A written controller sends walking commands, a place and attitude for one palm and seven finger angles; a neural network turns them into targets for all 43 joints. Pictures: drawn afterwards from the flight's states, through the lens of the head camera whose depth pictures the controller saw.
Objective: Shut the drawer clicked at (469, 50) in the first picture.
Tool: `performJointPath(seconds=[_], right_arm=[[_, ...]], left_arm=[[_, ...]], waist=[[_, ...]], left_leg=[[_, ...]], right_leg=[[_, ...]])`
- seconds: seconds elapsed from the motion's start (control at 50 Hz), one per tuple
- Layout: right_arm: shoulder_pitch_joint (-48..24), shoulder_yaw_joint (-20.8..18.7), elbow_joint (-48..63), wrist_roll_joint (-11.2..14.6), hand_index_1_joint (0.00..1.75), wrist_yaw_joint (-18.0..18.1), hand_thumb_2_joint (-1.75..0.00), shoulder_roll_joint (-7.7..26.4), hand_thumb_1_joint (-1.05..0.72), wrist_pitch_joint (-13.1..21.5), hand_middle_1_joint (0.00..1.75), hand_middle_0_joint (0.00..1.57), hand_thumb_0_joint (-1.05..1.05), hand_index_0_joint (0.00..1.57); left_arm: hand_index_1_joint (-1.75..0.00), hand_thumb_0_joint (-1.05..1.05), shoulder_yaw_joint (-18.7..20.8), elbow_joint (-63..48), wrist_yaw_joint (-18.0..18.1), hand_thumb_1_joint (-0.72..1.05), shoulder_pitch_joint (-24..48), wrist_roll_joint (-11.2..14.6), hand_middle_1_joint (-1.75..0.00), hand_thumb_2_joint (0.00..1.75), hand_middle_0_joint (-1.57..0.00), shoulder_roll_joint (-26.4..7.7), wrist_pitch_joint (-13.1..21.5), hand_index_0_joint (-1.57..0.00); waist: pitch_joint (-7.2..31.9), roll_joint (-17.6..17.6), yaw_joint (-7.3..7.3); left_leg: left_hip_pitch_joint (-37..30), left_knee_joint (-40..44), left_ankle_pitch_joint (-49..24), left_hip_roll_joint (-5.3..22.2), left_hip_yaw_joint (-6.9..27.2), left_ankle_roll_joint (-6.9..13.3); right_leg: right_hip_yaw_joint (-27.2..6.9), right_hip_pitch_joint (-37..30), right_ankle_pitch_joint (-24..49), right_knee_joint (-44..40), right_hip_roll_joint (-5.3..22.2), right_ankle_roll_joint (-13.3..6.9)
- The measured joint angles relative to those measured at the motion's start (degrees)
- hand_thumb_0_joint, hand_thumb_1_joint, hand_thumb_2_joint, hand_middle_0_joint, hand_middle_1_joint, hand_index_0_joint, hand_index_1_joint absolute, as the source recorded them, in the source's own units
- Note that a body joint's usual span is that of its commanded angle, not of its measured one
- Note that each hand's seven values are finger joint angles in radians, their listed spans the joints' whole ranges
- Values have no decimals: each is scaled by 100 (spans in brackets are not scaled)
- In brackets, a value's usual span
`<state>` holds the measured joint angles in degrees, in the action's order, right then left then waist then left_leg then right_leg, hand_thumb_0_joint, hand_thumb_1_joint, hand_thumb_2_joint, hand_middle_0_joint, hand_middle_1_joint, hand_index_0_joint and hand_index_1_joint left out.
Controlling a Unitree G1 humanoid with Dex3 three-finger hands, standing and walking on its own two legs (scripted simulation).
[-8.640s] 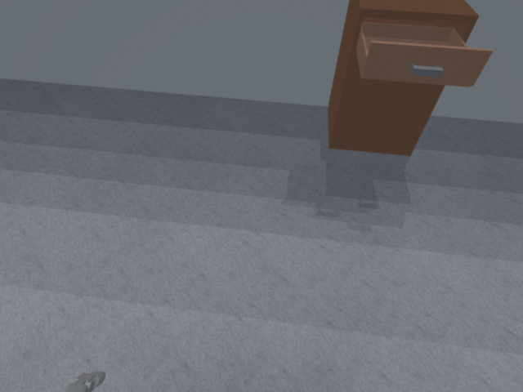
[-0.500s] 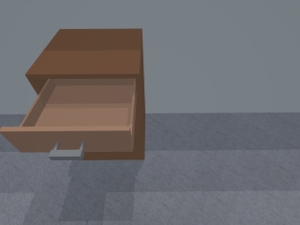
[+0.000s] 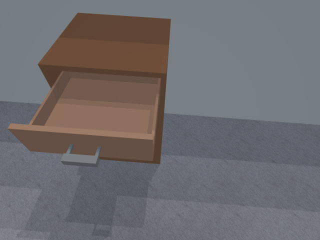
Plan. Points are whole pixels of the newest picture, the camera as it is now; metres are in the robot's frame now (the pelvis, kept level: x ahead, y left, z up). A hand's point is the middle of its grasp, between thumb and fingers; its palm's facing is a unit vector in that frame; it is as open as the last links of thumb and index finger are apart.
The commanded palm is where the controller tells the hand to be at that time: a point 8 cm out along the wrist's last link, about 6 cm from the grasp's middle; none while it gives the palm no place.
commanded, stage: come to a stop and stand still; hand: left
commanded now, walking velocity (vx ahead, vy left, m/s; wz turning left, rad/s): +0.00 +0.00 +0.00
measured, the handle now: (82, 154) +0.35 +0.28 -0.09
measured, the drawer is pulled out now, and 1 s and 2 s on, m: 0.28 0.28 0.28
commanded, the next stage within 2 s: look again from close up in 0.24 s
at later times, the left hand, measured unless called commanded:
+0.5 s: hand out of the picture +0.04 +0.19 -0.17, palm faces -0.01 -0.98 -0.22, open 7.3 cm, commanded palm none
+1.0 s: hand out of the picture -0.04 +0.20 -0.17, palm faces +0.02 -0.98 -0.19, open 7.3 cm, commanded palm none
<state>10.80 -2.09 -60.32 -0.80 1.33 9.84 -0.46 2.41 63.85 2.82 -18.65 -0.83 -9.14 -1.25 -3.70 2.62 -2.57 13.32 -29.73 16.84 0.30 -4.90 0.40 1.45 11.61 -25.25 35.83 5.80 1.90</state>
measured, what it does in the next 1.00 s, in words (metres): stands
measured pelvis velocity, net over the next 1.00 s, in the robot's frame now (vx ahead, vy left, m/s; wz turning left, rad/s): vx -0.02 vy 0.03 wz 0.00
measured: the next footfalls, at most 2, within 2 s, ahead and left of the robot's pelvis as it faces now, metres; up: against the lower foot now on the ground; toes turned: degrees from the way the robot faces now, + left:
right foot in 1.50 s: +0.13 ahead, -0.08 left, +0.00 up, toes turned -3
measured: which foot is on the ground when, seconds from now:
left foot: down 0.00-1.00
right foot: down 0.00-1.00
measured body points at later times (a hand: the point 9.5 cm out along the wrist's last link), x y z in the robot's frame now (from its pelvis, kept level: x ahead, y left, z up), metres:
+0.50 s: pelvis +0.01 +0.01 +0.00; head +0.03 +0.02 +0.45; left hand +0.04 +0.24 -0.16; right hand +0.03 -0.23 -0.15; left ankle -0.01 +0.12 -0.73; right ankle -0.03 -0.11 -0.73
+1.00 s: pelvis -0.02 +0.03 +0.01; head -0.02 +0.03 +0.46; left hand -0.04 +0.25 -0.15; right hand -0.03 -0.19 -0.15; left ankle -0.01 +0.12 -0.73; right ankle -0.03 -0.11 -0.73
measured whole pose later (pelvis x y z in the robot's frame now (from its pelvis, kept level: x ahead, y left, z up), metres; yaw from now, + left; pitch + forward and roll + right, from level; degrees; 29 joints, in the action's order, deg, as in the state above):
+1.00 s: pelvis -0.02 +0.03 +0.01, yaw +0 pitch -1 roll +0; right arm 17.9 0.7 -63.0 -1.0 0.4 8.2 -0.3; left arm -0.3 62.1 2.0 -20.2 -1.1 -8.8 0.1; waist -1.2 0.4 0.1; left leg 12.4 -27.7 14.3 -0.5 -5.4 2.6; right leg 2.8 11.0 -15.8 28.0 4.0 1.6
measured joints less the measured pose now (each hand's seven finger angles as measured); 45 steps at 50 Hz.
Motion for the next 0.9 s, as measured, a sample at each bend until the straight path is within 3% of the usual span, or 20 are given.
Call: performJointPath(seconds=[0.08,0.14,0.22,0.34,0.48,0.64,0.9], right_arm=[[-243,105,45,-16,30,69,-90,-182,-91,64,30,19,1,20],[-340,125,32,16,30,82,-90,-220,-91,52,30,19,0,20],[-325,81,-63,48,30,55,-90,-92,-93,8,30,20,-1,20],[-136,111,-224,31,30,58,-90,-33,-94,72,30,20,-1,20],[200,134,34,-20,30,-1,-90,126,-92,55,30,20,0,20],[578,226,-99,-23,30,-10,-90,70,-91,-28,30,19,1,20],[696,301,-223,-9,30,-79,-90,-190,-92,21,30,20,1,20]], left_arm=[[-30,0,-30,45,-17,91,219,19,-29,90,-20,-108,-48,-20],[-30,0,-67,-4,-40,91,376,12,-29,90,-20,-89,53,-20],[-30,0,-161,-4,-71,91,418,-4,-29,90,-20,68,168,-20],[-30,1,-174,-6,-45,93,508,12,-29,90,-20,7,190,-20],[-30,0,-267,-246,59,92,455,8,-29,90,-20,-54,299,-20],[-30,0,-264,-349,-17,92,401,10,-29,90,-20,-105,136,-20],[-30,0,-280,-272,-70,91,61,4,-29,90,-20,-32,125,-20]], waist=[[0,79,23],[5,-14,46],[203,-358,135],[274,-299,227],[83,-238,365],[153,-210,368],[222,-234,298]], left_leg=[[-196,174,-76,-58,-79,30],[-233,140,-54,-105,-69,20],[-351,294,-80,9,21,-43],[-503,615,-203,51,6,-36],[-57,-101,108,175,17,6],[-87,-352,188,110,10,112],[-114,159,-235,-67,-41,221]], right_leg=[[79,172,-203,418,-75,-64],[123,-4,536,-293,-128,-94],[225,-252,651,-691,-262,-121],[221,-413,800,-1061,-329,-135],[204,-111,706,-688,-416,-129],[191,-179,657,-504,-337,-42],[154,-117,987,-813,-189,25]])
